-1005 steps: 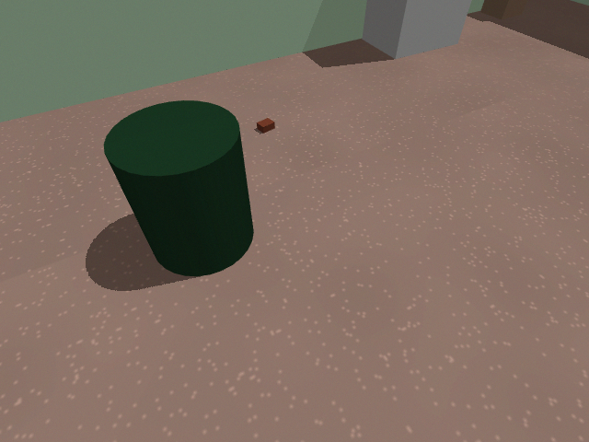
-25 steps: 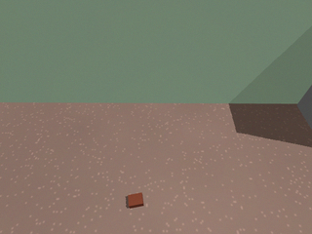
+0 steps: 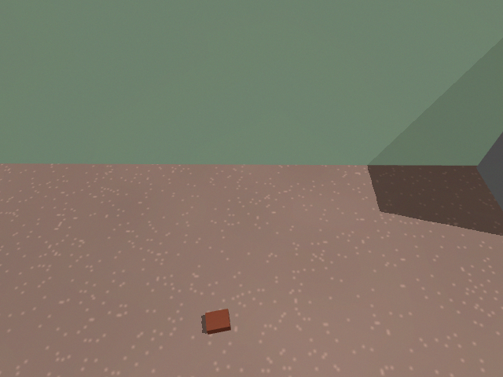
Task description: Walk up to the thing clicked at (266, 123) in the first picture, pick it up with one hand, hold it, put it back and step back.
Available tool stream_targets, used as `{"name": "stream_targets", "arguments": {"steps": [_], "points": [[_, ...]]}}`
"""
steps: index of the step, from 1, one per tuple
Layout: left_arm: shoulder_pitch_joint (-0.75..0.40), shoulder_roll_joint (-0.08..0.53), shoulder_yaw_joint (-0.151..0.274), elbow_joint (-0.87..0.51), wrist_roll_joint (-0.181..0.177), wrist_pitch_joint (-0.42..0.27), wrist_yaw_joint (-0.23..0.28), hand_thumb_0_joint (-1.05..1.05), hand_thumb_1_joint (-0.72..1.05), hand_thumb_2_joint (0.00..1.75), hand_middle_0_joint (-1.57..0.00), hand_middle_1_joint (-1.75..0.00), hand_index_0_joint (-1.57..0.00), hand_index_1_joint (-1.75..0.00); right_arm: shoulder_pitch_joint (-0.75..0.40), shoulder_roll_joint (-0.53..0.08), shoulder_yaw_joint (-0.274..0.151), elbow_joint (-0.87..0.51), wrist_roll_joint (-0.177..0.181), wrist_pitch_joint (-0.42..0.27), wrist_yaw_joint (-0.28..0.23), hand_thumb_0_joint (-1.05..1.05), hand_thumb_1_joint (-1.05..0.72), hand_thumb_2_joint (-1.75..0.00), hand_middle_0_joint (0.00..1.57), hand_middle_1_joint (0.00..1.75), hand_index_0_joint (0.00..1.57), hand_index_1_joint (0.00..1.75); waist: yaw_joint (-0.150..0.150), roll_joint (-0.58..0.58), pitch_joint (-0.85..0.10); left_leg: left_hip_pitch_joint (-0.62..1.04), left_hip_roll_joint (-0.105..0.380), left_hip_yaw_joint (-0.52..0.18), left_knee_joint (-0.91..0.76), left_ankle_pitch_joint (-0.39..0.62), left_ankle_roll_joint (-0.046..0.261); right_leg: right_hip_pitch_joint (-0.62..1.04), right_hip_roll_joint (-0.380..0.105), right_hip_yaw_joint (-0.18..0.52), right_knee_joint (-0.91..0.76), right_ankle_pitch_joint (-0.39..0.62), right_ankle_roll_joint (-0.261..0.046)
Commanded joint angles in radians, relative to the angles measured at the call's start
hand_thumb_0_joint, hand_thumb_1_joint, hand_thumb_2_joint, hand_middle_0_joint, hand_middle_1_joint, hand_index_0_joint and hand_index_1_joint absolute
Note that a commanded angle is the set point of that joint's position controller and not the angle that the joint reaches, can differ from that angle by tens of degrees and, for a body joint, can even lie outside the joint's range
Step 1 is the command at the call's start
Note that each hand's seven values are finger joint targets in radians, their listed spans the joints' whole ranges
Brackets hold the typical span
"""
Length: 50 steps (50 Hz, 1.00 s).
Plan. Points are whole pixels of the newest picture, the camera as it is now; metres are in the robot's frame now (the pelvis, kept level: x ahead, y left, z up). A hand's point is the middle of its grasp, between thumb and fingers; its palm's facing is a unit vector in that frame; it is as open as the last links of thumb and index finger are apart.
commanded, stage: walk up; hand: left
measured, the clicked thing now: (218, 321) +0.46 +0.17 -0.76
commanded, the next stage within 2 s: none
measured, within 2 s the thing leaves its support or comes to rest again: neither
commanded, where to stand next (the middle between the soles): +0.04 +0.00 m, yaw -3 degrees
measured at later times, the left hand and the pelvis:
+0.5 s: hand out of the picture +0.00 +0.33 -0.18, palm faces -0.05 -0.95 -0.32, open 7.4 cm; pelvis -0.08 +0.06 -0.01, yaw -1 degrees
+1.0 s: hand out of the picture +0.08 +0.21 -0.13, palm faces -0.09 -0.91 -0.42, open 7.4 cm; pelvis -0.04 -0.04 -0.01, yaw -4 degrees
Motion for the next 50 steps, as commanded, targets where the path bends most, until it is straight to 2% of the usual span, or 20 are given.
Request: {"name": "stream_targets", "arguments": {"steps": [1, 2, 4, 5, 9, 12, 13, 14, 16, 19, 21, 25, 32, 39, 40, 41, 42, 43, 46, 50], "points": [[-0.005, 0.296, 0.074, -0.099, -0.006, -0.006, 0.035, 0.00, 0.90, 0.90, -0.20, -0.30, -0.20, -0.30, -0.008, -0.230, -0.067, -0.091, 0.022, 0.008, -0.021, 0.00, -0.90, -0.90, 0.20, 0.30, 0.20, 0.30, 0.016, -0.070, -0.093, -0.083, 0.039, -0.009, 0.150, 0.339, 0.047, 0.083, -0.159, 0.120, 0.028, 0.485, -0.102], [-0.008, 0.316, 0.082, -0.111, -0.002, -0.001, 0.037, 0.00, 0.90, 0.90, -0.20, -0.30, -0.20, -0.30, 0.000, -0.226, -0.075, -0.105, 0.020, 0.016, -0.023, 0.00, -0.90, -0.90, 0.20, 0.30, 0.20, 0.30, 0.015, -0.116, -0.132, -0.105, 0.002, 0.005, 0.243, 0.280, 0.045, 0.092, -0.207, 0.170, 0.011, 0.503, -0.144], [-0.049, 0.331, 0.089, -0.159, 0.018, 0.007, 0.044, 0.00, 0.90, 0.90, -0.20, -0.30, -0.20, -0.30, 0.031, -0.207, -0.084, -0.130, 0.010, 0.041, -0.015, 0.00, -0.90, -0.90, 0.20, 0.30, 0.20, 0.30, 0.015, -0.220, -0.154, -0.177, -0.066, -0.009, 0.524, -0.284, 0.045, 0.052, -0.346, 0.302, -0.045, 0.439, -0.261], [-0.058, 0.333, 0.092, -0.180, 0.030, 0.009, 0.045, 0.00, 0.90, 0.90, -0.20, -0.30, -0.20, -0.30, 0.058, -0.209, -0.088, -0.141, 0.005, 0.056, -0.009, 0.00, -0.90, -0.90, 0.20, 0.30, 0.20, 0.30, 0.008, -0.191, -0.155, -0.156, -0.042, -0.053, 0.604, -0.323, 0.052, -0.025, -0.357, 0.305, -0.052, 0.323, -0.276], [-0.122, 0.308, 0.087, -0.245, 0.051, 0.022, 0.047, 0.00, 0.90, 0.90, -0.20, -0.30, -0.20, -0.30, 0.129, -0.205, -0.110, -0.166, 0.006, 0.060, 0.004, 0.00, -0.90, -0.90, 0.20, 0.30, 0.20, 0.30, -0.030, -0.228, -0.177, -0.153, -0.015, -0.057, 0.518, -0.272, 0.060, -0.079, -0.268, 0.184, 0.035, 0.176, -0.216], [-0.117, 0.285, 0.073, -0.258, 0.041, 0.044, 0.035, 0.00, 0.90, 0.90, -0.20, -0.30, -0.20, -0.30, 0.182, -0.199, -0.117, -0.138, -0.015, 0.031, -0.001, 0.00, -0.90, -0.90, 0.20, 0.30, 0.20, 0.30, -0.055, -0.165, -0.180, -0.078, -0.025, -0.003, 0.098, -0.064, 0.046, -0.088, -0.168, 0.136, 0.178, -0.085, -0.149], [-0.082, 0.231, 0.060, -0.264, 0.028, 0.057, 0.029, 0.00, 0.90, 0.90, -0.20, -0.30, -0.20, -0.30, 0.173, -0.236, -0.126, -0.138, -0.033, 0.017, -0.007, 0.00, -0.90, -0.90, 0.20, 0.30, 0.20, 0.30, -0.043, 0.010, -0.146, -0.054, 0.037, -0.148, -0.062, -0.130, 0.055, -0.183, -0.049, 0.090, 0.336, -0.284, -0.106], [-0.054, 0.177, 0.048, -0.272, 0.022, 0.063, 0.028, 0.00, 0.90, 0.90, -0.20, -0.30, -0.20, -0.30, 0.126, -0.343, -0.147, -0.165, -0.061, 0.004, -0.016, 0.00, -0.90, -0.90, 0.20, 0.30, 0.20, 0.30, -0.024, 0.239, -0.092, -0.054, 0.230, -0.459, -0.130, -0.113, 0.083, -0.379, 0.112, 0.093, 0.544, -0.475, -0.052], [-0.070, 0.254, 0.072, -0.239, 0.026, 0.068, 0.037, 0.00, 0.90, 0.90, -0.20, -0.30, -0.20, -0.30, 0.005, -0.407, -0.144, -0.215, -0.041, -0.015, -0.028, 0.00, -0.90, -0.90, 0.20, 0.30, 0.20, 0.30, -0.030, 0.200, -0.039, -0.339, 0.361, -0.571, -0.173, -0.183, 0.218, -0.229, 0.072, 0.265, 0.627, -0.442, -0.040], [0.042, 0.286, 0.085, -0.209, 0.019, 0.067, 0.019, 0.00, 0.90, 0.90, -0.20, -0.30, -0.20, -0.30, -0.032, -0.313, -0.129, -0.227, -0.040, -0.046, -0.048, 0.00, -0.90, -0.90, 0.20, 0.30, 0.20, 0.30, 0.047, 0.075, -0.038, -0.024, 0.192, -0.236, -0.001, 0.279, 0.119, -0.369, 0.106, 0.275, 0.687, -0.234, -0.034], [0.059, 0.277, 0.088, -0.218, 0.036, 0.068, 0.008, 0.00, 0.90, 0.90, -0.20, -0.30, -0.20, -0.30, 0.107, -0.302, -0.137, -0.200, -0.023, -0.061, -0.059, 0.00, -0.90, -0.90, 0.20, 0.30, 0.20, 0.30, 0.008, 0.091, -0.099, 0.192, 0.205, -0.211, 0.065, 0.456, 0.090, -0.423, 0.100, 0.233, 0.658, -0.220, -0.030], [-0.036, 0.271, 0.090, -0.293, 0.050, 0.054, -0.029, 0.00, 0.90, 0.90, -0.20, -0.30, -0.20, -0.30, 0.276, -0.316, -0.159, -0.198, -0.017, -0.086, -0.067, 0.00, -0.90, -0.90, 0.20, 0.30, 0.20, 0.30, -0.089, 0.111, -0.078, 0.332, 0.261, -0.288, -0.006, 0.275, 0.124, -0.473, 0.070, 0.232, 0.575, -0.235, -0.013], [0.025, 0.279, 0.091, -0.276, 0.035, 0.024, -0.061, 0.00, 0.90, 0.90, -0.20, -0.30, -0.20, -0.30, 0.229, -0.320, -0.148, -0.280, -0.019, -0.105, -0.039, 0.00, -0.90, -0.90, 0.20, 0.30, 0.20, 0.30, -0.063, 0.141, 0.113, 0.057, 0.294, -0.232, -0.171, -0.154, 0.239, -0.378, 0.025, 0.170, 0.458, -0.238, -0.012], [0.222, 0.239, 0.093, -0.195, 0.022, -0.020, -0.040, 0.00, 0.90, 0.90, -0.20, -0.30, -0.20, -0.30, 0.107, -0.254, -0.100, -0.330, -0.019, -0.057, -0.020, 0.00, -0.90, -0.90, 0.20, 0.30, 0.20, 0.30, 0.048, 0.098, 0.019, -0.277, 0.135, 0.027, 0.158, 0.016, 0.147, 0.198, 0.058, -0.001, 0.094, -0.076, -0.024], [0.264, 0.278, 0.106, -0.185, 0.024, -0.032, -0.025, 0.00, 0.90, 0.90, -0.20, -0.30, -0.20, -0.30, 0.173, -0.189, -0.072, -0.321, -0.005, -0.047, -0.019, 0.00, -0.90, -0.90, 0.20, 0.30, 0.20, 0.30, 0.063, -0.078, -0.035, -0.303, 0.076, 0.074, 0.357, -0.062, 0.113, 0.275, 0.031, 0.060, 0.007, -0.047, -0.020], [0.279, 0.360, 0.122, -0.198, 0.033, -0.043, -0.006, 0.00, 0.90, 0.90, -0.20, -0.30, -0.20, -0.30, 0.207, -0.120, -0.048, -0.339, 0.003, -0.041, -0.020, 0.00, -0.90, -0.90, 0.20, 0.30, 0.20, 0.30, 0.054, -0.307, -0.055, -0.405, -0.027, 0.081, 0.544, -0.316, 0.062, 0.248, -0.177, 0.396, -0.093, -0.066, -0.075], [0.210, 0.376, 0.110, -0.243, 0.036, -0.049, 0.006, 0.00, 0.90, 0.90, -0.20, -0.30, -0.20, -0.30, 0.235, -0.159, -0.055, -0.319, 0.008, -0.020, -0.029, 0.00, -0.90, -0.90, 0.20, 0.30, 0.20, 0.30, 0.032, -0.181, -0.053, -0.369, -0.039, -0.092, 0.612, -0.349, 0.050, 0.108, -0.303, 0.599, -0.170, -0.280, -0.143], [0.159, 0.403, 0.111, -0.253, 0.033, -0.040, 0.007, 0.00, 0.90, 0.90, -0.20, -0.30, -0.20, -0.30, 0.232, -0.240, -0.082, -0.303, 0.010, -0.011, -0.034, 0.00, -0.90, -0.90, 0.20, 0.30, 0.20, 0.30, 0.029, -0.157, -0.016, -0.324, -0.009, -0.107, 0.650, -0.352, 0.061, 0.007, -0.312, 0.621, -0.179, -0.412, -0.216], [0.064, 0.318, 0.092, -0.283, 0.019, -0.050, 0.020, 0.00, 0.90, 0.90, -0.20, -0.30, -0.20, -0.30, 0.274, -0.243, -0.085, -0.242, 0.015, 0.000, -0.028, 0.00, -0.90, -0.90, 0.20, 0.30, 0.20, 0.30, -0.018, -0.141, -0.018, -0.365, 0.016, -0.175, 0.660, -0.238, 0.062, 0.048, -0.194, 0.344, -0.119, -0.269, -0.157], [0.126, 0.328, 0.105, -0.287, 0.007, -0.058, 0.045, 0.00, 0.90, 0.90, -0.20, -0.30, -0.20, -0.30, 0.275, -0.250, -0.093, -0.246, -0.009, 0.036, -0.022, 0.00, -0.90, -0.90, 0.20, 0.30, 0.20, 0.30, 0.007, -0.131, -0.035, -0.368, -0.037, -0.202, 0.715, -0.192, 0.035, 0.043, -0.222, 0.273, -0.062, 0.072, -0.152]]}}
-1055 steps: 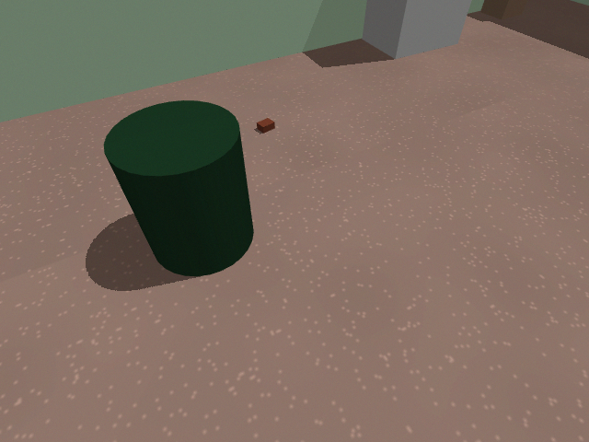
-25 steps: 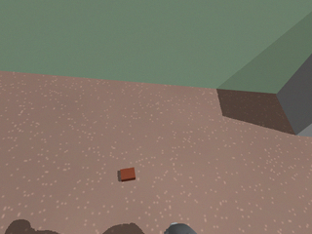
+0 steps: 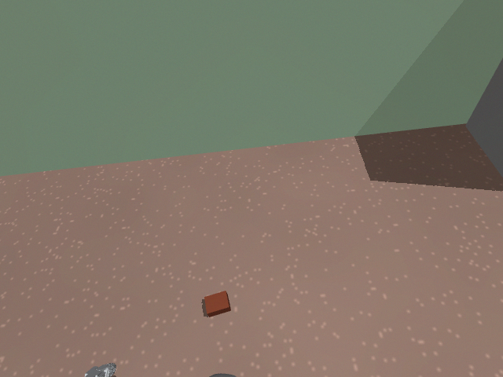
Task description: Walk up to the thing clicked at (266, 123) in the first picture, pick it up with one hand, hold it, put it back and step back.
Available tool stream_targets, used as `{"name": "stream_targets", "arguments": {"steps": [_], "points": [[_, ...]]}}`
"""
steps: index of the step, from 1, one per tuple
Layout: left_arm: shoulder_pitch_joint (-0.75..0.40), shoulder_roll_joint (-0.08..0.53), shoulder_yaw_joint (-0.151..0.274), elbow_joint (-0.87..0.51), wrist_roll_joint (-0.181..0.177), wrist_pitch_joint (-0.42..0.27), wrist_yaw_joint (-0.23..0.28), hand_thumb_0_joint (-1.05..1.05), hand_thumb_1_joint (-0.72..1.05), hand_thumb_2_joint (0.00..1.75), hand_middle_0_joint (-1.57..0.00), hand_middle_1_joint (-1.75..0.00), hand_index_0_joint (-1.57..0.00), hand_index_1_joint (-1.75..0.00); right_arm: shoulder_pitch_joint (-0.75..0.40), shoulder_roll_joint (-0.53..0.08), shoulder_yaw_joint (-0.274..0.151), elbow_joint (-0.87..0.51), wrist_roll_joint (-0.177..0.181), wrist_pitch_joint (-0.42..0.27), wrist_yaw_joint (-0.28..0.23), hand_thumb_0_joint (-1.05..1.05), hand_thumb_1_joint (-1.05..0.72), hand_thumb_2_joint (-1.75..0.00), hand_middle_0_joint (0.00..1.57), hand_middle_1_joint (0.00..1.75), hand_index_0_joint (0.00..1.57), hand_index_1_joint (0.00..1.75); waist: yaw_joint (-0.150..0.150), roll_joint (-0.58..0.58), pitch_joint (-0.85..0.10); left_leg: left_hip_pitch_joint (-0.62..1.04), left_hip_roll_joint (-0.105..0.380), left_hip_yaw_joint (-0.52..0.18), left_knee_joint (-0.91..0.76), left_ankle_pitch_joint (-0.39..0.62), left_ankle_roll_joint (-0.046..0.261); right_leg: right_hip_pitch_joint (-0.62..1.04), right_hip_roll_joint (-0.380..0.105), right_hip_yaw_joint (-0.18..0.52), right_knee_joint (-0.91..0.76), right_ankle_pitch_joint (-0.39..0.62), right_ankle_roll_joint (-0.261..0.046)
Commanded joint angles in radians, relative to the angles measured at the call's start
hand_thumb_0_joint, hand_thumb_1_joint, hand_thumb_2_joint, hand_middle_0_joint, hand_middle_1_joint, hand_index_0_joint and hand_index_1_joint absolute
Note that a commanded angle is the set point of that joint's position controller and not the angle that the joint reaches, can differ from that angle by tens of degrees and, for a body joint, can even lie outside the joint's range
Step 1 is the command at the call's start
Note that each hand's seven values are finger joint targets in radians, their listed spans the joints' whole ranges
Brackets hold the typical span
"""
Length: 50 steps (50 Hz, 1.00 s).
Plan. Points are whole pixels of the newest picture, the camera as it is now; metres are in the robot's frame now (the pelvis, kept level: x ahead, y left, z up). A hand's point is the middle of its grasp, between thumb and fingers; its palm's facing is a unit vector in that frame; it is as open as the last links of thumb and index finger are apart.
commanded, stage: walk up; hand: left
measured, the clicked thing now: (217, 303) +0.50 +0.24 -0.74
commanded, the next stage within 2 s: none
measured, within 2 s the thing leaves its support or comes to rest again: neither
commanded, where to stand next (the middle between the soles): +0.08 +0.04 m, yaw +1 degrees
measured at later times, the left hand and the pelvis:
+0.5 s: hand out of the picture +0.03 +0.34 -0.17, palm faces +0.11 -0.91 -0.41, open 7.4 cm; pelvis -0.02 +0.05 -0.02, yaw +7 degrees
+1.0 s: hand out of the picture -0.01 +0.33 -0.15, palm faces +0.04 -0.92 -0.40, open 7.4 cm; pelvis -0.01 +0.05 -0.01, yaw +3 degrees
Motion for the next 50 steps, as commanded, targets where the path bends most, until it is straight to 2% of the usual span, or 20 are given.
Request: {"name": "stream_targets", "arguments": {"steps": [1, 7, 15, 19, 21, 22, 23, 25, 26, 31, 35, 36, 37, 38, 39, 40, 42, 46, 49, 50], "points": [[0.031, 0.336, 0.107, -0.074, -0.009, -0.025, 0.058, 0.00, 0.90, 0.90, -0.20, -0.30, -0.20, -0.30, 0.108, -0.183, -0.064, -0.037, -0.014, 0.024, -0.010, 0.00, -0.90, -0.90, 0.20, 0.30, 0.20, 0.30, 0.026, -0.221, -0.098, -0.101, -0.008, -0.091, 0.115, 0.038, -0.022, 0.091, -0.292, 0.262, -0.202, 0.270, -0.116], [0.041, 0.314, 0.117, -0.110, -0.003, -0.019, 0.077, 0.00, 0.90, 0.90, -0.20, -0.30, -0.20, -0.30, 0.041, -0.177, -0.075, -0.085, -0.026, 0.033, -0.006, 0.00, -0.90, -0.90, 0.20, 0.30, 0.20, 0.30, 0.046, -0.222, -0.119, -0.169, -0.002, -0.067, 0.136, 0.042, -0.041, 0.127, -0.326, 0.212, -0.122, 0.425, -0.180], [0.003, 0.348, 0.115, -0.140, 0.021, 0.003, 0.062, 0.00, 0.90, 0.90, -0.20, -0.30, -0.20, -0.30, 0.014, -0.167, -0.078, -0.097, -0.013, 0.013, 0.003, 0.00, -0.90, -0.90, 0.20, 0.30, 0.20, 0.30, 0.051, -0.329, -0.172, -0.042, 0.034, 0.088, -0.144, -0.010, -0.026, 0.075, -0.319, 0.191, -0.051, 0.176, -0.189], [-0.012, 0.294, 0.076, -0.133, -0.001, 0.027, 0.053, 0.00, 0.90, 0.90, -0.20, -0.30, -0.20, -0.30, 0.089, -0.178, -0.090, -0.051, -0.030, -0.019, 0.001, 0.00, -0.90, -0.90, 0.20, 0.30, 0.20, 0.30, -0.018, -0.168, -0.184, 0.216, 0.000, 0.095, -0.506, 0.187, 0.010, -0.123, -0.230, 0.105, 0.213, 0.077, -0.080], [0.055, 0.210, 0.050, -0.121, -0.015, 0.037, 0.056, 0.00, 0.90, 0.90, -0.20, -0.30, -0.20, -0.30, -0.032, -0.290, -0.099, -0.117, -0.045, -0.034, -0.008, 0.00, -0.90, -0.90, 0.20, 0.30, 0.20, 0.30, 0.038, 0.123, -0.140, 0.184, 0.306, -0.376, -0.645, 0.272, 0.133, -0.324, -0.004, 0.023, 0.458, -0.404, 0.020], [-0.002, 0.290, 0.075, -0.099, -0.009, 0.038, 0.071, 0.00, 0.90, 0.90, -0.20, -0.30, -0.20, -0.30, -0.035, -0.332, -0.100, -0.106, -0.024, -0.035, -0.003, 0.00, -0.90, -0.90, 0.20, 0.30, 0.20, 0.30, -0.020, 0.120, -0.139, 0.046, 0.391, -0.443, -0.641, 0.248, 0.258, -0.219, -0.024, 0.131, 0.514, -0.466, 0.014], [-0.018, 0.311, 0.075, -0.082, -0.008, 0.033, 0.069, 0.00, 0.90, 0.90, -0.20, -0.30, -0.20, -0.30, -0.075, -0.298, -0.094, -0.106, -0.022, -0.035, -0.005, 0.00, -0.90, -0.90, 0.20, 0.30, 0.20, 0.30, -0.002, 0.090, -0.087, -0.047, 0.375, -0.398, -0.645, 0.218, 0.275, -0.161, -0.048, 0.142, 0.523, -0.430, 0.011], [0.041, 0.287, 0.078, -0.035, -0.025, 0.030, 0.050, 0.00, 0.90, 0.90, -0.20, -0.30, -0.20, -0.30, -0.149, -0.208, -0.062, -0.120, -0.026, -0.047, -0.016, 0.00, -0.90, -0.90, 0.20, 0.30, 0.20, 0.30, 0.042, 0.050, -0.072, 0.029, 0.216, -0.119, -0.550, 0.408, 0.177, -0.164, -0.020, 0.162, 0.488, -0.309, 0.009], [0.078, 0.275, 0.072, -0.024, -0.028, 0.031, 0.044, 0.00, 0.90, 0.90, -0.20, -0.30, -0.20, -0.30, -0.149, -0.204, -0.060, -0.113, -0.019, -0.055, -0.021, 0.00, -0.90, -0.90, 0.20, 0.30, 0.20, 0.30, 0.056, 0.069, -0.087, 0.091, 0.211, -0.087, -0.530, 0.445, 0.159, -0.193, -0.013, 0.142, 0.464, -0.262, 0.008], [0.024, 0.270, 0.057, -0.029, 0.000, 0.012, 0.023, 0.00, 0.90, 0.90, -0.20, -0.30, -0.20, -0.30, -0.063, -0.248, -0.076, -0.097, -0.025, -0.068, -0.016, 0.00, -0.90, -0.90, 0.20, 0.30, 0.20, 0.30, -0.019, 0.099, -0.128, 0.228, 0.259, -0.151, -0.544, 0.313, 0.192, -0.146, -0.024, 0.049, 0.194, -0.327, 0.028], [0.103, 0.261, 0.065, 0.008, 0.015, -0.013, 0.018, 0.00, 0.90, 0.90, -0.20, -0.30, -0.20, -0.30, -0.074, -0.263, -0.080, -0.107, -0.013, -0.063, -0.006, 0.00, -0.90, -0.90, 0.20, 0.30, 0.20, 0.30, 0.025, 0.055, -0.123, 0.170, 0.248, -0.117, -0.479, 0.298, 0.178, 0.009, 0.012, -0.002, -0.051, -0.211, -0.008], [0.145, 0.267, 0.069, 0.015, 0.019, -0.024, 0.020, 0.00, 0.90, 0.90, -0.20, -0.30, -0.20, -0.30, -0.105, -0.236, -0.070, -0.120, -0.004, -0.062, -0.004, 0.00, -0.90, -0.90, 0.20, 0.30, 0.20, 0.30, 0.055, 0.023, -0.140, 0.122, 0.223, -0.066, -0.401, 0.361, 0.145, 0.105, -0.012, 0.039, -0.128, -0.146, -0.029], [0.181, 0.335, 0.085, 0.025, 0.028, -0.035, 0.024, 0.00, 0.90, 0.90, -0.20, -0.30, -0.20, -0.30, -0.149, -0.176, -0.051, -0.149, 0.010, -0.066, -0.003, 0.00, -0.90, -0.90, 0.20, 0.30, 0.20, 0.30, 0.077, -0.159, -0.149, -0.046, 0.119, 0.019, -0.243, 0.328, 0.079, 0.200, -0.107, 0.264, -0.148, -0.117, -0.080], [0.196, 0.398, 0.101, 0.026, 0.020, -0.035, 0.021, 0.00, 0.90, 0.90, -0.20, -0.30, -0.20, -0.30, -0.197, -0.143, -0.043, -0.165, 0.006, -0.066, -0.005, 0.00, -0.90, -0.90, 0.20, 0.30, 0.20, 0.30, 0.093, -0.285, -0.066, -0.237, -0.023, 0.162, -0.112, 0.037, 0.026, 0.233, -0.258, 0.511, -0.229, -0.190, -0.167], [0.183, 0.421, 0.107, 0.003, 0.023, -0.034, 0.013, 0.00, 0.90, 0.90, -0.20, -0.30, -0.20, -0.30, -0.203, -0.173, -0.053, -0.163, -0.005, -0.066, -0.014, 0.00, -0.90, -0.90, 0.20, 0.30, 0.20, 0.30, 0.096, -0.289, -0.008, -0.271, 0.013, 0.116, -0.023, -0.142, 0.022, 0.172, -0.379, 0.617, -0.258, -0.157, -0.256], [0.178, 0.404, 0.107, -0.015, 0.019, -0.034, 0.010, 0.00, 0.90, 0.90, -0.20, -0.30, -0.20, -0.30, -0.175, -0.188, -0.055, -0.157, -0.005, -0.077, -0.012, 0.00, -0.90, -0.90, 0.20, 0.30, 0.20, 0.30, 0.082, -0.251, 0.008, -0.257, 0.038, 0.086, -0.059, -0.167, 0.023, 0.173, -0.388, 0.588, -0.221, -0.004, -0.282], [0.180, 0.341, 0.094, -0.028, 0.017, -0.032, 0.013, 0.00, 0.90, 0.90, -0.20, -0.30, -0.20, -0.30, -0.169, -0.172, -0.052, -0.137, -0.003, -0.095, -0.007, 0.00, -0.90, -0.90, 0.20, 0.30, 0.20, 0.30, 0.079, -0.229, -0.007, -0.257, 0.043, 0.097, -0.134, -0.123, 0.029, 0.247, -0.294, 0.401, -0.164, 0.219, -0.230], [0.118, 0.312, 0.067, -0.053, 0.006, -0.026, 0.023, 0.00, 0.90, 0.90, -0.20, -0.30, -0.20, -0.30, -0.114, -0.120, -0.043, -0.100, 0.004, -0.091, -0.004, 0.00, -0.90, -0.90, 0.20, 0.30, 0.20, 0.30, 0.046, -0.268, -0.095, -0.004, 0.018, 0.165, -0.338, 0.132, 0.015, 0.138, -0.185, 0.204, -0.058, 0.514, -0.139], [0.029, 0.258, 0.039, -0.095, -0.024, 0.002, 0.024, 0.00, 0.90, 0.90, -0.20, -0.30, -0.20, -0.30, -0.027, -0.144, -0.061, -0.046, 0.004, -0.088, -0.017, 0.00, -0.90, -0.90, 0.20, 0.30, 0.20, 0.30, -0.025, -0.196, -0.168, 0.305, 0.028, 0.141, -0.521, 0.502, 0.032, -0.050, -0.116, 0.117, 0.112, 0.402, -0.049], [0.025, 0.227, 0.028, -0.106, -0.036, 0.007, 0.026, 0.00, 0.90, 0.90, -0.20, -0.30, -0.20, -0.30, -0.002, -0.195, -0.076, -0.043, -0.003, -0.088, -0.026, 0.00, -0.90, -0.90, 0.20, 0.30, 0.20, 0.30, -0.039, -0.095, -0.199, 0.368, 0.154, -0.011, -0.549, 0.609, 0.063, -0.125, -0.047, 0.113, 0.191, 0.230, -0.010]]}}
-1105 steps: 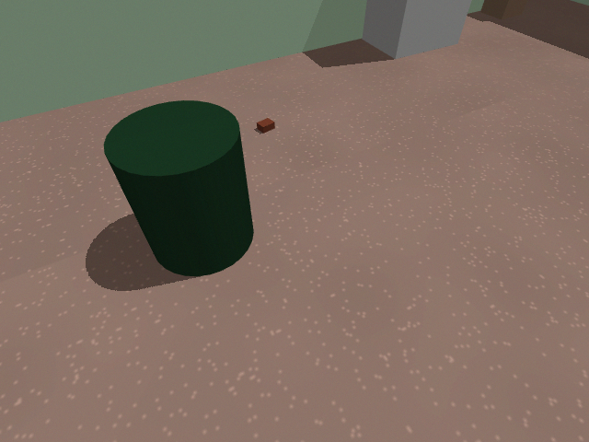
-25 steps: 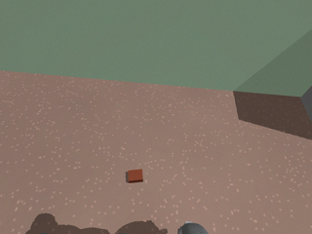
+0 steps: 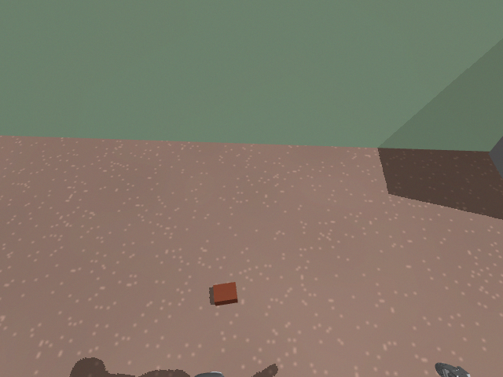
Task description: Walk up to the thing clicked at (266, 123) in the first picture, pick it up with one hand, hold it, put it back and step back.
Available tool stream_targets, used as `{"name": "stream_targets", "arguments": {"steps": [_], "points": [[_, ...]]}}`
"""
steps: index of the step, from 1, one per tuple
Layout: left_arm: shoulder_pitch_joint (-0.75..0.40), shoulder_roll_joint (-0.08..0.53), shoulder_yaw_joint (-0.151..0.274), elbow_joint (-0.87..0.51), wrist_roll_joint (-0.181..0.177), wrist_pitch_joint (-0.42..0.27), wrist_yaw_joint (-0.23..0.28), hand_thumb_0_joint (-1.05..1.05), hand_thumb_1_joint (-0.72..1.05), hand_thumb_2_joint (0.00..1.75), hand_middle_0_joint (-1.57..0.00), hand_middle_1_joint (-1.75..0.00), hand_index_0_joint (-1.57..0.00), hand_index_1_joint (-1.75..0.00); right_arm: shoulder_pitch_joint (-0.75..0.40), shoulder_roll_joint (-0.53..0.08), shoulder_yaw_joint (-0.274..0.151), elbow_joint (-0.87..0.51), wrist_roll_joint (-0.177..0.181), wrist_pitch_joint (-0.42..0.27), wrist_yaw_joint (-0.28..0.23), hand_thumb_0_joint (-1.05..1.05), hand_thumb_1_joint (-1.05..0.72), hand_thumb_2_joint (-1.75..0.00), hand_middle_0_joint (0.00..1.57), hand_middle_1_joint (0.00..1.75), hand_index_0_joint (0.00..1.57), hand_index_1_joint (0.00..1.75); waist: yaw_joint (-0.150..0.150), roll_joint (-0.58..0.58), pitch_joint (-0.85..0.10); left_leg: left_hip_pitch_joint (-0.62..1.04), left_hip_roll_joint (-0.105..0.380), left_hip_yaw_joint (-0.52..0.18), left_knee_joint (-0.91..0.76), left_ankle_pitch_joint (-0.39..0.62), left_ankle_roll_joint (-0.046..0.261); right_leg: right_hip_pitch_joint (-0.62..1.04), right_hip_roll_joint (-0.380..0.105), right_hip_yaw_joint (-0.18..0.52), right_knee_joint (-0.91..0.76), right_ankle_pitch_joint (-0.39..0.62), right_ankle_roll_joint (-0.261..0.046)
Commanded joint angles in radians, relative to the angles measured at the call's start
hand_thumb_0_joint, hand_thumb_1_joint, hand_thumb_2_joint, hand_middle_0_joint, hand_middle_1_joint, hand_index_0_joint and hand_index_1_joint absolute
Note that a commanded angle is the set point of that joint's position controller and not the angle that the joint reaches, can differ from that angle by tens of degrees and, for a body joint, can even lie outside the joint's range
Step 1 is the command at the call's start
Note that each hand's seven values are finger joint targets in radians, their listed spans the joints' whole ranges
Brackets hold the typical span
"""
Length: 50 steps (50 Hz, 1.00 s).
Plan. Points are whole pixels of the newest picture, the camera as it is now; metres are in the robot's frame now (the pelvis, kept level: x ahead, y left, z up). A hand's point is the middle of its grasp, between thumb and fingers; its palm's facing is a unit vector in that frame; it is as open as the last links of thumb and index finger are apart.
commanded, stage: walk up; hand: left
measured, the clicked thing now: (225, 293) +0.52 +0.16 -0.74
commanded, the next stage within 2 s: none
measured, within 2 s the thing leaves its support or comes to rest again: neither
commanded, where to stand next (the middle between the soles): +0.09 -0.02 m, yaw -2 degrees
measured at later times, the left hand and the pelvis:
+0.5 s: hand out of the picture +0.09 +0.22 -0.12, palm faces -0.04 -0.89 -0.46, open 7.4 cm; pelvis +0.02 -0.05 +0.00, yaw -2 degrees
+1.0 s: hand out of the picture +0.11 +0.26 -0.16, palm faces +0.02 -0.93 -0.37, open 7.4 cm; pelvis +0.06 -0.01 +0.00, yaw +2 degrees
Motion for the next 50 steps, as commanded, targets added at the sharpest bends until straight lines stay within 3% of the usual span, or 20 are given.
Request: {"name": "stream_targets", "arguments": {"steps": [1, 2, 3, 6, 11, 16, 18, 19, 23, 32, 36, 37, 38, 39, 40, 41, 43, 45, 48, 50], "points": [[-0.058, 0.159, 0.041, -0.153, -0.011, -0.011, -0.003, 0.00, 0.90, 0.90, -0.20, -0.30, -0.20, -0.30, 0.252, -0.283, -0.106, -0.030, -0.015, -0.042, -0.017, 0.00, -0.90, -0.90, 0.20, 0.30, 0.20, 0.30, -0.126, 0.103, -0.270, 0.490, 0.270, -0.448, -0.267, -0.127, 0.150, -0.366, 0.070, 0.034, 0.287, -0.114, -0.067], [0.004, 0.213, 0.058, -0.117, 0.003, 0.003, -0.001, 0.00, 0.90, 0.90, -0.20, -0.30, -0.20, -0.30, 0.219, -0.341, -0.123, -0.042, -0.014, -0.046, -0.012, 0.00, -0.90, -0.90, 0.20, 0.30, 0.20, 0.30, -0.108, 0.084, -0.239, 0.397, 0.392, -0.609, -0.366, -0.580, 0.236, -0.410, 0.031, 0.073, 0.422, -0.226, -0.063], [0.024, 0.261, 0.071, -0.093, 0.014, 0.006, -0.006, 0.00, 0.90, 0.90, -0.20, -0.30, -0.20, -0.30, 0.163, -0.346, -0.129, -0.051, -0.004, -0.042, -0.008, 0.00, -0.90, -0.90, 0.20, 0.30, 0.20, 0.30, -0.089, 0.087, -0.170, 0.316, 0.407, -0.651, -0.411, -0.724, 0.250, -0.417, -0.003, 0.087, 0.469, -0.229, -0.057], [0.070, 0.268, 0.091, -0.051, 0.014, 0.002, -0.021, 0.00, 0.90, 0.90, -0.20, -0.30, -0.20, -0.30, 0.063, -0.275, -0.101, -0.092, -0.012, -0.046, -0.004, 0.00, -0.90, -0.90, 0.20, 0.30, 0.20, 0.30, -0.040, 0.083, -0.059, 0.155, 0.308, -0.422, -0.384, -0.532, 0.183, -0.366, -0.049, 0.111, 0.372, -0.101, -0.052], [0.049, 0.186, 0.083, -0.063, 0.009, -0.010, -0.037, 0.00, 0.90, 0.90, -0.20, -0.30, -0.20, -0.30, 0.045, -0.246, -0.077, -0.097, -0.023, -0.038, 0.009, 0.00, -0.90, -0.90, 0.20, 0.30, 0.20, 0.30, -0.033, 0.196, 0.008, -0.055, 0.217, -0.198, -0.355, -0.317, 0.167, -0.162, -0.037, -0.007, 0.096, -0.028, -0.020], [0.128, 0.206, 0.098, 0.005, 0.010, -0.025, 0.014, 0.00, 0.90, 0.90, -0.20, -0.30, -0.20, -0.30, -0.008, -0.135, -0.035, -0.115, -0.011, 0.038, 0.012, 0.00, -0.90, -0.90, 0.20, 0.30, 0.20, 0.30, 0.023, 0.067, -0.077, -0.266, 0.091, -0.044, -0.011, -0.417, 0.066, 0.131, 0.011, -0.022, -0.112, 0.129, -0.001], [0.018, 0.347, 0.116, -0.056, 0.037, -0.041, 0.039, 0.00, 0.90, 0.90, -0.20, -0.30, -0.20, -0.30, 0.062, -0.081, -0.021, -0.117, -0.007, 0.062, 0.009, 0.00, -0.90, -0.90, 0.20, 0.30, 0.20, 0.30, -0.018, -0.183, -0.024, -0.244, -0.039, -0.100, 0.321, -0.319, -0.012, -0.152, -0.327, 0.542, -0.483, -0.362, -0.101], [-0.060, 0.382, 0.120, -0.071, 0.035, -0.037, 0.045, 0.00, 0.90, 0.90, -0.20, -0.30, -0.20, -0.30, 0.085, -0.174, -0.054, -0.085, -0.010, 0.077, 0.006, 0.00, -0.90, -0.90, 0.20, 0.30, 0.20, 0.30, -0.031, -0.129, 0.012, -0.181, -0.002, -0.156, 0.396, -0.301, -0.011, -0.272, -0.377, 0.576, -0.503, -0.513, -0.168], [-0.075, 0.310, 0.117, -0.066, 0.020, -0.042, 0.052, 0.00, 0.90, 0.90, -0.20, -0.30, -0.20, -0.30, 0.203, -0.207, -0.076, -0.011, -0.006, 0.087, 0.010, 0.00, -0.90, -0.90, 0.20, 0.30, 0.20, 0.30, -0.052, -0.146, -0.046, -0.213, -0.012, -0.190, 0.489, -0.212, -0.011, -0.123, -0.257, 0.347, -0.386, -0.268, -0.140], [0.010, 0.299, 0.130, -0.083, 0.036, -0.049, 0.049, 0.00, 0.90, 0.90, -0.20, -0.30, -0.20, -0.30, 0.122, -0.192, -0.069, -0.052, -0.033, 0.060, 0.036, 0.00, -0.90, -0.90, 0.20, 0.30, 0.20, 0.30, 0.024, -0.223, -0.109, -0.200, 0.029, -0.073, 0.240, -0.326, -0.029, -0.005, -0.280, 0.257, -0.279, -0.161, -0.225], [-0.098, 0.265, 0.094, -0.106, 0.018, -0.025, 0.030, 0.00, 0.90, 0.90, -0.20, -0.30, -0.20, -0.30, 0.247, -0.172, -0.072, 0.011, -0.019, 0.027, 0.023, 0.00, -0.90, -0.90, 0.20, 0.30, 0.20, 0.30, -0.071, -0.146, -0.144, 0.143, -0.037, 0.039, -0.070, -0.096, -0.003, -0.219, -0.196, 0.101, -0.080, -0.017, -0.155], [-0.091, 0.203, 0.072, -0.110, 0.011, -0.017, 0.028, 0.00, 0.90, 0.90, -0.20, -0.30, -0.20, -0.30, 0.277, -0.184, -0.077, 0.030, -0.024, 0.019, 0.011, 0.00, -0.90, -0.90, 0.20, 0.30, 0.20, 0.30, -0.090, -0.033, -0.158, 0.233, -0.033, -0.004, -0.138, -0.077, -0.004, -0.294, -0.143, 0.042, 0.065, -0.028, -0.110], [-0.091, 0.129, 0.047, -0.122, -0.003, -0.010, 0.027, 0.00, 0.90, 0.90, -0.20, -0.30, -0.20, -0.30, 0.260, -0.241, -0.087, 0.015, -0.037, 0.013, 0.001, 0.00, -0.90, -0.90, 0.20, 0.30, 0.20, 0.30, -0.084, 0.166, -0.133, 0.229, 0.137, -0.317, -0.265, -0.249, 0.050, -0.421, -0.044, -0.037, 0.241, -0.102, -0.052], [-0.093, 0.140, 0.046, -0.120, -0.006, -0.005, 0.033, 0.00, 0.90, 0.90, -0.20, -0.30, -0.20, -0.30, 0.168, -0.323, -0.093, -0.042, -0.037, 0.008, -0.005, 0.00, -0.90, -0.90, 0.20, 0.30, 0.20, 0.30, -0.074, 0.185, -0.100, 0.123, 0.323, -0.601, -0.356, -0.448, 0.147, -0.467, 0.022, -0.014, 0.284, -0.163, -0.020], [-0.128, 0.235, 0.069, -0.090, 0.003, -0.009, 0.039, 0.00, 0.90, 0.90, -0.20, -0.30, -0.20, -0.30, 0.102, -0.347, -0.094, -0.042, -0.016, 0.011, -0.001, 0.00, -0.90, -0.90, 0.20, 0.30, 0.20, 0.30, -0.078, 0.141, -0.042, -0.063, 0.370, -0.627, -0.352, -0.502, 0.237, -0.338, -0.039, 0.049, 0.336, -0.185, -0.028], [-0.091, 0.249, 0.069, -0.072, 0.000, -0.014, 0.032, 0.00, 0.90, 0.90, -0.20, -0.30, -0.20, -0.30, 0.026, -0.308, -0.084, -0.059, -0.018, 0.012, -0.003, 0.00, -0.90, -0.90, 0.20, 0.30, 0.20, 0.30, -0.033, 0.103, -0.017, -0.082, 0.332, -0.513, -0.279, -0.382, 0.237, -0.282, -0.064, 0.029, 0.293, -0.159, -0.029], [-0.048, 0.184, 0.056, -0.023, -0.010, -0.027, 0.024, 0.00, 0.90, 0.90, -0.20, -0.30, -0.20, -0.30, 0.001, -0.212, -0.046, -0.055, -0.014, 0.001, -0.009, 0.00, -0.90, -0.90, 0.20, 0.30, 0.20, 0.30, -0.009, 0.092, -0.050, 0.017, 0.193, -0.250, -0.145, 0.006, 0.133, -0.228, -0.038, 0.002, 0.099, -0.024, -0.035], [-0.038, 0.172, 0.055, -0.007, -0.013, -0.032, 0.022, 0.00, 0.90, 0.90, -0.20, -0.30, -0.20, -0.30, 0.031, -0.221, -0.038, -0.030, 0.001, -0.011, -0.008, 0.00, -0.90, -0.90, 0.20, 0.30, 0.20, 0.30, -0.007, 0.135, -0.100, 0.048, 0.157, -0.170, -0.033, 0.304, 0.085, -0.102, -0.013, -0.047, -0.062, 0.127, -0.041], [-0.070, 0.244, 0.063, -0.003, 0.004, -0.034, 0.034, 0.00, 0.90, 0.90, -0.20, -0.30, -0.20, -0.30, 0.061, -0.172, -0.018, -0.023, 0.026, -0.010, -0.018, 0.00, -0.90, -0.90, 0.20, 0.30, 0.20, 0.30, -0.029, 0.032, -0.179, 0.023, 0.106, -0.110, 0.079, 0.293, 0.019, 0.050, -0.136, 0.155, -0.134, 0.508, -0.107], [-0.172, 0.256, 0.050, -0.017, -0.011, -0.022, 0.021, 0.00, 0.90, 0.90, -0.20, -0.30, -0.20, -0.30, 0.107, -0.161, -0.021, 0.020, 0.018, -0.009, -0.031, 0.00, -0.90, -0.90, 0.20, 0.30, 0.20, 0.30, -0.080, -0.048, -0.168, 0.142, 0.046, -0.082, -0.011, 0.016, 0.009, -0.112, -0.201, 0.209, -0.101, 0.475, -0.144]]}}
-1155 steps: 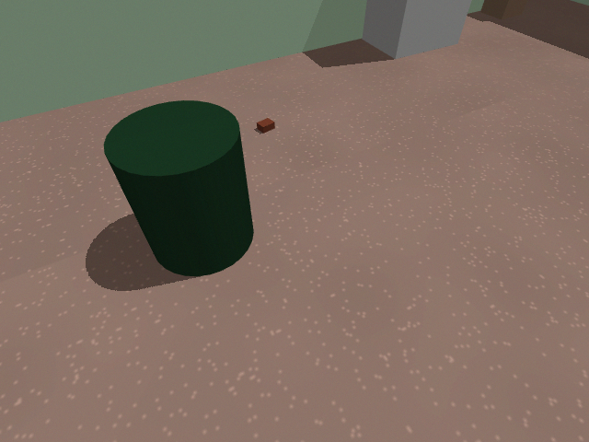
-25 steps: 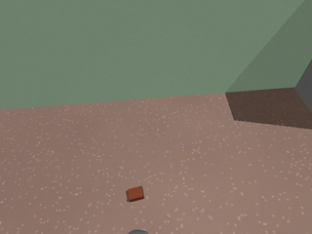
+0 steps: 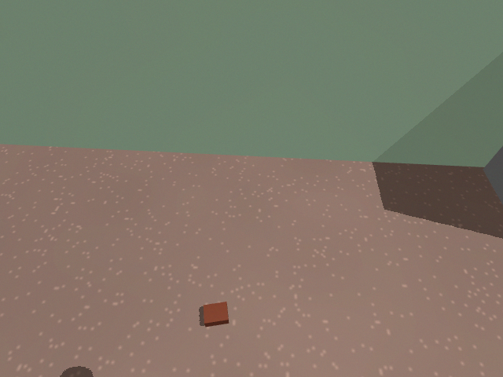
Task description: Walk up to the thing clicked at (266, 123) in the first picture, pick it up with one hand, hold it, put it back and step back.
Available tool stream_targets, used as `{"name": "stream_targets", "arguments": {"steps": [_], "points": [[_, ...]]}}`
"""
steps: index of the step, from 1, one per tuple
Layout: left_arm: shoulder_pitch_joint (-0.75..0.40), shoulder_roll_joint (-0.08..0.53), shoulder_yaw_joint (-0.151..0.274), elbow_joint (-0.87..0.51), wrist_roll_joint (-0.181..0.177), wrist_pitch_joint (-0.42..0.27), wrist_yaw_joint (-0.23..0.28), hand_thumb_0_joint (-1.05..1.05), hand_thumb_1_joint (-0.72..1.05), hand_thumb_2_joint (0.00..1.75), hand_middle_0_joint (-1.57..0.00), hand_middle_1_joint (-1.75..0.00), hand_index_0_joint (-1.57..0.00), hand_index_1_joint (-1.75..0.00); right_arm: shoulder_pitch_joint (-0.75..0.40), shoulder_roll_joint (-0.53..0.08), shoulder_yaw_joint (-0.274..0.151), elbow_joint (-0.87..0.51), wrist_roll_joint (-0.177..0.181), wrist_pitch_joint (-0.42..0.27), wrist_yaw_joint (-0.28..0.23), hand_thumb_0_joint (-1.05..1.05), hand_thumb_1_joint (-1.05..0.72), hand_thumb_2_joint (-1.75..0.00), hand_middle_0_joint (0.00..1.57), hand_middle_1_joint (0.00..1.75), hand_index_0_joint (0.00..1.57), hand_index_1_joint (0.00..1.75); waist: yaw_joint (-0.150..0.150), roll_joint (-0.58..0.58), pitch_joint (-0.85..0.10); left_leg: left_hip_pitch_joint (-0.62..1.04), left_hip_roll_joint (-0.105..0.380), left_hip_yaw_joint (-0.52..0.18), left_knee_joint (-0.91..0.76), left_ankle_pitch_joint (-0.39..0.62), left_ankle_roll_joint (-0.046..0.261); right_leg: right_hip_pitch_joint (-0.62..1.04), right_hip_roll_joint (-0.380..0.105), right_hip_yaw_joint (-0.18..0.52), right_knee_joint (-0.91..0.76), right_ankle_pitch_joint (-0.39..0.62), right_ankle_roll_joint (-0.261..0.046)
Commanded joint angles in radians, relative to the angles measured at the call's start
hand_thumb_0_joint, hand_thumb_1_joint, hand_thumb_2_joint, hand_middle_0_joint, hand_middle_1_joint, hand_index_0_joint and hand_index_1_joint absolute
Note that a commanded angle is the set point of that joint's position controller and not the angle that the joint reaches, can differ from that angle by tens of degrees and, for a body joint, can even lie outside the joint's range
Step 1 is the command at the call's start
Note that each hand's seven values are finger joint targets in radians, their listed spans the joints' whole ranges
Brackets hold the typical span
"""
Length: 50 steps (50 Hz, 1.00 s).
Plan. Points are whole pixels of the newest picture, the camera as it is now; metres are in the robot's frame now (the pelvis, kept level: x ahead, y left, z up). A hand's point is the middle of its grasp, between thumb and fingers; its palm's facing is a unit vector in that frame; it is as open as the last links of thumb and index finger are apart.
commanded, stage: walk up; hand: left
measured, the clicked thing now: (216, 314) +0.46 +0.15 -0.73
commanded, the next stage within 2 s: none
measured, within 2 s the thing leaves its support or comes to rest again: neither
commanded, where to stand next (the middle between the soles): +0.03 -0.01 m, yaw -4 degrees
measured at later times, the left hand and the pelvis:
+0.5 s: hand out of the picture +0.11 +0.24 -0.13, palm faces -0.04 -0.94 -0.34, open 7.4 cm; pelvis +0.00 -0.01 +0.02, yaw -2 degrees
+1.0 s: hand out of the picture -0.01 +0.26 -0.15, palm faces -0.11 -0.93 -0.34, open 7.4 cm; pelvis -0.09 -0.01 +0.01, yaw -7 degrees
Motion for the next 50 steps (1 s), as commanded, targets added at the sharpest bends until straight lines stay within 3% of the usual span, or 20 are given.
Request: {"name": "stream_targets", "arguments": {"steps": [1, 2, 4, 7, 17, 23, 24, 26, 28, 33, 35, 36, 37, 38, 41, 43, 44, 47, 49, 50], "points": [[-0.096, 0.233, 0.039, -0.075, -0.009, -0.010, 0.002, 0.00, 0.90, 0.90, -0.20, -0.30, -0.20, -0.30, 0.047, -0.217, -0.055, -0.018, 0.007, -0.035, -0.035, 0.00, -0.90, -0.90, 0.20, 0.30, 0.20, 0.30, -0.042, -0.003, -0.110, 0.092, 0.048, -0.075, -0.221, 0.237, 0.074, 0.011, -0.161, 0.181, -0.083, 0.373, -0.104], [-0.088, 0.209, 0.033, -0.067, -0.011, -0.006, 0.000, 0.00, 0.90, 0.90, -0.20, -0.30, -0.20, -0.30, -0.005, -0.246, -0.060, -0.021, 0.009, -0.041, -0.034, 0.00, -0.90, -0.90, 0.20, 0.30, 0.20, 0.30, -0.018, 0.025, -0.119, 0.063, 0.098, -0.126, -0.249, 0.314, 0.096, 0.056, -0.099, 0.106, -0.050, 0.365, -0.071], [-0.066, 0.207, 0.030, -0.038, -0.006, -0.007, 0.001, 0.00, 0.90, 0.90, -0.20, -0.30, -0.20, -0.30, -0.061, -0.247, -0.055, -0.023, 0.010, -0.045, -0.031, 0.00, -0.90, -0.90, 0.20, 0.30, 0.20, 0.30, 0.007, -0.003, -0.139, 0.082, 0.131, -0.116, -0.212, 0.456, 0.120, 0.088, -0.086, 0.086, -0.073, 0.345, -0.057], [-0.097, 0.213, 0.031, -0.019, -0.005, -0.014, 0.000, 0.00, 0.90, 0.90, -0.20, -0.30, -0.20, -0.30, -0.052, -0.220, -0.046, -0.005, 0.014, -0.046, -0.035, 0.00, -0.90, -0.90, 0.20, 0.30, 0.20, 0.30, -0.013, -0.017, -0.184, 0.099, 0.086, -0.038, -0.183, 0.554, 0.087, 0.165, -0.117, 0.112, -0.100, 0.502, -0.073], [-0.171, 0.185, 0.019, 0.035, -0.001, 0.003, -0.009, 0.00, 0.90, 0.90, -0.20, -0.30, -0.20, -0.30, -0.169, -0.203, -0.033, 0.053, 0.001, -0.033, -0.026, 0.00, -0.90, -0.90, 0.20, 0.30, 0.20, 0.30, 0.002, 0.001, -0.100, 0.065, 0.078, -0.040, -0.350, 0.233, 0.067, 0.165, -0.109, 0.130, -0.236, 0.236, -0.056], [-0.198, 0.186, 0.025, 0.064, 0.002, 0.003, -0.013, 0.00, 0.90, 0.90, -0.20, -0.30, -0.20, -0.30, -0.168, -0.191, -0.027, 0.090, -0.005, -0.031, -0.017, 0.00, -0.90, -0.90, 0.20, 0.30, 0.20, 0.30, -0.002, -0.045, -0.082, 0.109, 0.055, -0.016, -0.385, 0.184, 0.054, 0.138, -0.115, 0.159, -0.327, 0.122, -0.046], [-0.229, 0.240, 0.053, 0.040, -0.003, 0.027, -0.011, 0.00, 0.90, 0.90, -0.20, -0.30, -0.20, -0.30, -0.197, -0.242, -0.040, 0.093, 0.002, -0.013, -0.029, 0.00, -0.90, -0.90, 0.20, 0.30, 0.20, 0.30, 0.007, -0.075, 0.047, 0.031, 0.057, -0.033, -0.296, 0.425, 0.061, 0.064, -0.123, 0.153, -0.245, 0.461, -0.048], [-0.196, 0.235, 0.061, 0.022, -0.010, 0.043, -0.005, 0.00, 0.90, 0.90, -0.20, -0.30, -0.20, -0.30, -0.160, -0.215, -0.039, 0.081, 0.017, -0.006, -0.038, 0.00, -0.90, -0.90, 0.20, 0.30, 0.20, 0.30, 0.007, -0.092, -0.055, 0.062, 0.045, 0.003, -0.223, 0.507, 0.056, 0.128, -0.134, 0.130, -0.206, 0.608, -0.073], [-0.202, 0.247, 0.067, -0.001, -0.006, 0.052, -0.006, 0.00, 0.90, 0.90, -0.20, -0.30, -0.20, -0.30, -0.136, -0.204, -0.042, 0.071, 0.020, -0.001, -0.040, 0.00, -0.90, -0.90, 0.20, 0.30, 0.20, 0.30, -0.001, -0.124, -0.144, 0.089, 0.005, 0.029, -0.140, 0.431, 0.053, 0.135, -0.174, 0.167, -0.219, 0.630, -0.112], [-0.291, 0.251, 0.075, -0.087, 0.017, 0.088, -0.009, 0.00, 0.90, 0.90, -0.20, -0.30, -0.20, -0.30, -0.017, -0.193, -0.065, 0.066, 0.005, 0.021, -0.041, 0.00, -0.90, -0.90, 0.20, 0.30, 0.20, 0.30, -0.038, -0.203, -0.222, 0.127, -0.056, 0.034, 0.002, 0.081, 0.068, 0.001, -0.251, 0.240, -0.216, 0.372, -0.178], [-0.299, 0.225, 0.072, -0.112, 0.014, 0.101, -0.013, 0.00, 0.90, 0.90, -0.20, -0.30, -0.20, -0.30, 0.010, -0.233, -0.084, 0.054, -0.006, 0.019, -0.042, 0.00, -0.90, -0.90, 0.20, 0.30, 0.20, 0.30, -0.060, -0.078, -0.212, 0.110, 0.065, -0.104, -0.167, 0.186, 0.121, -0.075, -0.147, 0.168, -0.024, 0.194, -0.109], [-0.268, 0.184, 0.071, -0.116, 0.011, 0.111, -0.011, 0.00, 0.90, 0.90, -0.20, -0.30, -0.20, -0.30, -0.033, -0.299, -0.097, 0.035, -0.012, 0.018, -0.039, 0.00, -0.90, -0.90, 0.20, 0.30, 0.20, 0.30, -0.050, 0.105, -0.175, 0.035, 0.246, -0.314, -0.373, 0.363, 0.200, -0.087, 0.037, 0.086, 0.211, -0.045, -0.041], [-0.223, 0.182, 0.082, -0.114, 0.017, 0.124, -0.002, 0.00, 0.90, 0.90, -0.20, -0.30, -0.20, -0.30, -0.069, -0.363, -0.115, 0.002, -0.027, 0.013, -0.041, 0.00, -0.90, -0.90, 0.20, 0.30, 0.20, 0.30, -0.039, 0.163, -0.184, -0.005, 0.365, -0.444, -0.417, 0.460, 0.286, -0.092, 0.082, 0.166, 0.419, -0.284, -0.027], [-0.185, 0.202, 0.091, -0.106, 0.021, 0.134, 0.003, 0.00, 0.90, 0.90, -0.20, -0.30, -0.20, -0.30, -0.097, -0.372, -0.122, -0.023, -0.038, 0.009, -0.047, 0.00, -0.90, -0.90, 0.20, 0.30, 0.20, 0.30, -0.027, 0.142, -0.167, -0.063, 0.397, -0.479, -0.422, 0.462, 0.320, -0.087, 0.076, 0.227, 0.548, -0.304, -0.020], [-0.084, 0.220, 0.103, -0.091, 0.021, 0.135, -0.018, 0.00, 0.90, 0.90, -0.20, -0.30, -0.20, -0.30, -0.151, -0.303, -0.114, -0.046, -0.038, -0.010, -0.075, 0.00, -0.90, -0.90, 0.20, 0.30, 0.20, 0.30, 0.044, 0.049, -0.142, -0.007, 0.257, -0.245, -0.324, 0.328, 0.238, -0.147, 0.052, 0.263, 0.615, -0.168, -0.029], [-0.032, 0.218, 0.107, -0.090, 0.024, 0.109, -0.043, 0.00, 0.90, 0.90, -0.20, -0.30, -0.20, -0.30, -0.064, -0.295, -0.118, -0.040, -0.041, -0.034, -0.062, 0.00, -0.90, -0.90, 0.20, 0.30, 0.20, 0.30, 0.019, 0.090, -0.209, 0.144, 0.194, -0.226, -0.356, -0.105, 0.179, -0.177, 0.035, 0.201, 0.439, -0.120, -0.032], [-0.021, 0.228, 0.111, -0.105, 0.027, 0.093, -0.064, 0.00, 0.90, 0.90, -0.20, -0.30, -0.20, -0.30, -0.033, -0.330, -0.134, -0.040, -0.046, -0.039, -0.043, 0.00, -0.90, -0.90, 0.20, 0.30, 0.20, 0.30, 0.004, 0.180, -0.241, 0.227, 0.200, -0.266, -0.397, -0.305, 0.190, -0.183, 0.024, 0.128, 0.365, -0.189, -0.025], [-0.004, 0.233, 0.103, -0.102, 0.022, 0.038, -0.062, 0.00, 0.90, 0.90, -0.20, -0.30, -0.20, -0.30, -0.060, -0.322, -0.142, -0.091, -0.068, -0.006, -0.001, 0.00, -0.90, -0.90, 0.20, 0.30, 0.20, 0.30, -0.022, 0.257, -0.149, 0.154, 0.216, -0.216, -0.383, -0.241, 0.242, -0.027, -0.005, 0.047, -0.022, -0.380, -0.006], [0.116, 0.223, 0.122, -0.037, 0.029, 0.015, -0.048, 0.00, 0.90, 0.90, -0.20, -0.30, -0.20, -0.30, -0.058, -0.305, -0.138, -0.098, -0.078, 0.025, 0.013, 0.00, -0.90, -0.90, 0.20, 0.30, 0.20, 0.30, 0.032, 0.176, -0.058, -0.087, 0.095, -0.055, -0.248, -0.257, 0.189, 0.255, 0.060, -0.058, -0.291, -0.216, -0.017], [0.233, 0.244, 0.133, 0.001, 0.038, 0.006, -0.034, 0.00, 0.90, 0.90, -0.20, -0.30, -0.20, -0.30, -0.076, -0.247, -0.120, -0.114, -0.073, 0.033, 0.013, 0.00, -0.90, -0.90, 0.20, 0.30, 0.20, 0.30, 0.091, 0.035, -0.013, -0.285, 0.007, 0.047, -0.059, -0.273, 0.118, 0.455, 0.063, -0.035, -0.412, -0.088, -0.028]]}}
